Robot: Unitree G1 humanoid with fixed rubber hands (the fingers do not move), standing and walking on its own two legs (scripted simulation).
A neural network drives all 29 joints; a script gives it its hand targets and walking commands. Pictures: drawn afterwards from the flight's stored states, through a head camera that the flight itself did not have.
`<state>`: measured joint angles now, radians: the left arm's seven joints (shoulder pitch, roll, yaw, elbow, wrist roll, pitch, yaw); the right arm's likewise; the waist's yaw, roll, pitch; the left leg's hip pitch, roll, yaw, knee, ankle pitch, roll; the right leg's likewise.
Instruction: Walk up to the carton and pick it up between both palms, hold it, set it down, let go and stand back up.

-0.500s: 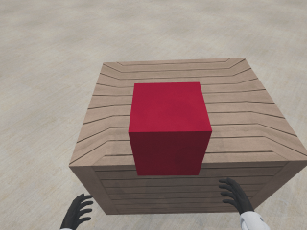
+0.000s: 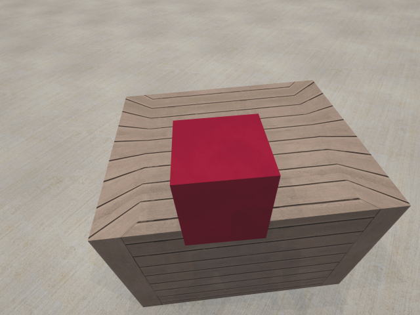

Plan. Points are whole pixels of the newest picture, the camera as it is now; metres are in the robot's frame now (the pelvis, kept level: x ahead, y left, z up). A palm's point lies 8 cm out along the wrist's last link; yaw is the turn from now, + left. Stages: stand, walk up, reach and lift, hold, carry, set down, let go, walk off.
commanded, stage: stand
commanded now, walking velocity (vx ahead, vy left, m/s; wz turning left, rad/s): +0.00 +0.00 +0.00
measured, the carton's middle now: (220, 181) +0.43 +0.00 -0.02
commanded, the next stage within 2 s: none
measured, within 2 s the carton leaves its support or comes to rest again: neither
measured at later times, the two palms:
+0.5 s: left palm out of the picture -0.06 +0.23 -0.14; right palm out of the picture -0.07 -0.24 -0.14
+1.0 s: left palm out of the picture -0.08 +0.20 -0.14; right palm out of the picture -0.07 -0.23 -0.15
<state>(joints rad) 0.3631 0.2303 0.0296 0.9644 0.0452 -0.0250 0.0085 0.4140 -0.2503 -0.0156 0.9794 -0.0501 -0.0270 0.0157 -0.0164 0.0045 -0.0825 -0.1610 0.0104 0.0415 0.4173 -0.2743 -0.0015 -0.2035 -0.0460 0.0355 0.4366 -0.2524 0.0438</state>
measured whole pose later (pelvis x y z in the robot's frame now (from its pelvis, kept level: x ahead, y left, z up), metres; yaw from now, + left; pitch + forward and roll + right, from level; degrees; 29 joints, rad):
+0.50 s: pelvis -0.02 +0.00 +0.00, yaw +0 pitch -2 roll +0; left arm 0.40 0.17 0.01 1.06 0.03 -0.01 0.02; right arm 0.41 -0.21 -0.02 1.08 -0.04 -0.01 0.00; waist -0.01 0.00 -0.02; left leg -0.12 0.01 0.03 0.38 -0.22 0.00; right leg -0.16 -0.05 0.03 0.39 -0.20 0.04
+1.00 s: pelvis -0.03 -0.01 +0.00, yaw +1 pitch -2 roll +0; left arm 0.40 0.14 0.02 1.10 0.03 0.00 0.02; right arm 0.40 -0.15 -0.01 1.09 -0.03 -0.01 -0.02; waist -0.01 0.00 0.00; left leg -0.15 0.02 0.02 0.41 -0.22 -0.02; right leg -0.19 -0.03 0.02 0.43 -0.21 0.03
